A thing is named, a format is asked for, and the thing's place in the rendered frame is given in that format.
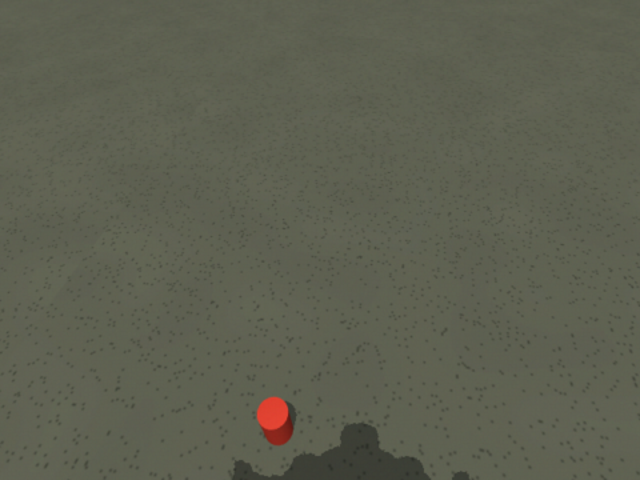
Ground can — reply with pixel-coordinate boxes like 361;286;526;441
257;397;293;446

